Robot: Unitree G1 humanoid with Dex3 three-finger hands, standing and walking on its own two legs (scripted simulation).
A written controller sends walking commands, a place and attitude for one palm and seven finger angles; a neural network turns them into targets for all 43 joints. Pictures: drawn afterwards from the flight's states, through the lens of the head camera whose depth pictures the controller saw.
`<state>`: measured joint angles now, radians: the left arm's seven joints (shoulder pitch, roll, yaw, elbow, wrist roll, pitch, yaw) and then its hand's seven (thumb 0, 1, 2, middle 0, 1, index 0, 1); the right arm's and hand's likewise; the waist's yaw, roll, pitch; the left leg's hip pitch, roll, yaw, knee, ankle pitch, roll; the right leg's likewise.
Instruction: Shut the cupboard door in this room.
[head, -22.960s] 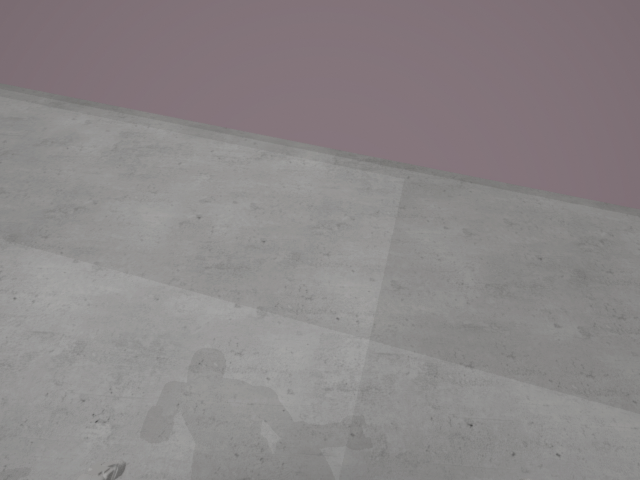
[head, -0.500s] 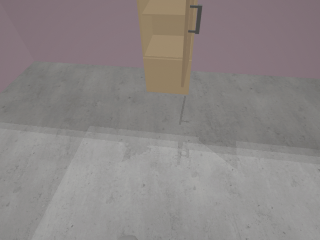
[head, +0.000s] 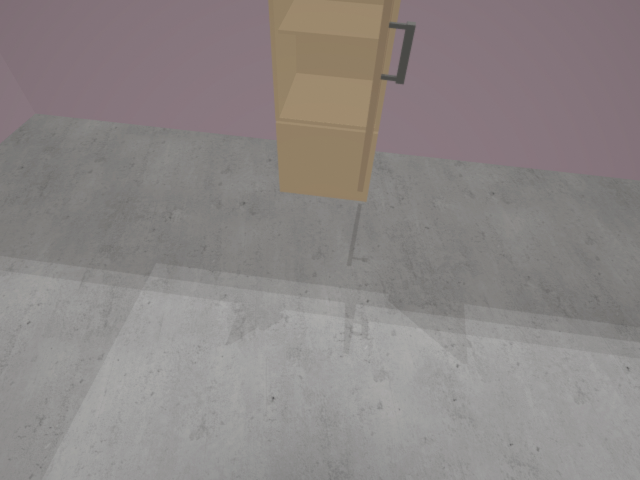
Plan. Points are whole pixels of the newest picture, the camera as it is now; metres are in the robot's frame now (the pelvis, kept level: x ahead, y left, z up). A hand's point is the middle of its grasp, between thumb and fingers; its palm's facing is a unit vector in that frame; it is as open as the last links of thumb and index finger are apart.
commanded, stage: stand and wait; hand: left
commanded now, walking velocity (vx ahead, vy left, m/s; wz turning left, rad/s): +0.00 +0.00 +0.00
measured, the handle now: (396, 53) +1.04 -0.11 +0.06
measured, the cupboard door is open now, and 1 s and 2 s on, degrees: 87 87 87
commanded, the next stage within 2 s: turn or walk to find it in 0.46 s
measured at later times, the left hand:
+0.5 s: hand out of the picture +0.01 +0.12 -0.17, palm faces +0.04 -0.99 -0.15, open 7.4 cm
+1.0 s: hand out of the picture +0.13 +0.21 -0.17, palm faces +0.04 -0.99 -0.15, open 7.4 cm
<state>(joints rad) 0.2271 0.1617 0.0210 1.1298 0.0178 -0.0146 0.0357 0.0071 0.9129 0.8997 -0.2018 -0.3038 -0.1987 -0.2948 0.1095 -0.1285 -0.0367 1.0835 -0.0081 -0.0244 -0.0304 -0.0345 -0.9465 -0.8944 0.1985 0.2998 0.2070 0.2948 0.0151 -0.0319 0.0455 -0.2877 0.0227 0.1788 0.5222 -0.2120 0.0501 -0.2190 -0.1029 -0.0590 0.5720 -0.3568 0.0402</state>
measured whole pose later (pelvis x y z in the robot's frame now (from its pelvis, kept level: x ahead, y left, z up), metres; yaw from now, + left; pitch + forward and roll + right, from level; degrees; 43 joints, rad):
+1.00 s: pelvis +0.16 +0.03 +0.01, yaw +0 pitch +0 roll -1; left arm 0.32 0.18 0.06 1.15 0.03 -0.01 -0.01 0.01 0.91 0.90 -0.20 -0.30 -0.20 -0.29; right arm 0.34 -0.13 -0.04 1.09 -0.02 -0.08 -0.03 0.00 -0.92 -0.89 0.19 0.30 0.20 0.29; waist -0.01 -0.02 0.03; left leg -0.14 0.03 0.21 0.46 -0.34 0.06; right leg -0.49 -0.09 -0.07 1.20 -0.30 0.00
